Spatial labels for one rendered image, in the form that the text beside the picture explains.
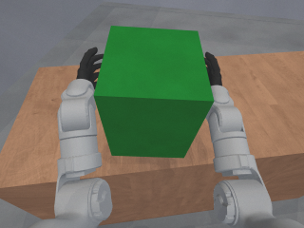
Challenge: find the robot left upper arm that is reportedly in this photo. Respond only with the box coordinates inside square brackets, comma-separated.
[28, 178, 113, 228]

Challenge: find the robot right forearm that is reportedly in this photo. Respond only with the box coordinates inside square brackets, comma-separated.
[205, 85, 273, 212]

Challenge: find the robot right upper arm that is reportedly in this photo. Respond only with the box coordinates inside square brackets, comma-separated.
[213, 179, 304, 228]

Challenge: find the robot right hand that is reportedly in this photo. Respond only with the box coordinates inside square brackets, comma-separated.
[204, 52, 222, 86]

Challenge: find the robot left hand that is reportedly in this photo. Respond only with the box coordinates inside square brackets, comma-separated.
[76, 47, 104, 89]

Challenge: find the pedestal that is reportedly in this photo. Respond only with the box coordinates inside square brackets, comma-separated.
[0, 50, 304, 226]

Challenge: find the carton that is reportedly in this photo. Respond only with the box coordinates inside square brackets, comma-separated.
[93, 26, 214, 159]

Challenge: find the robot left forearm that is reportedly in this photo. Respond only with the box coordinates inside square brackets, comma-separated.
[54, 79, 103, 216]

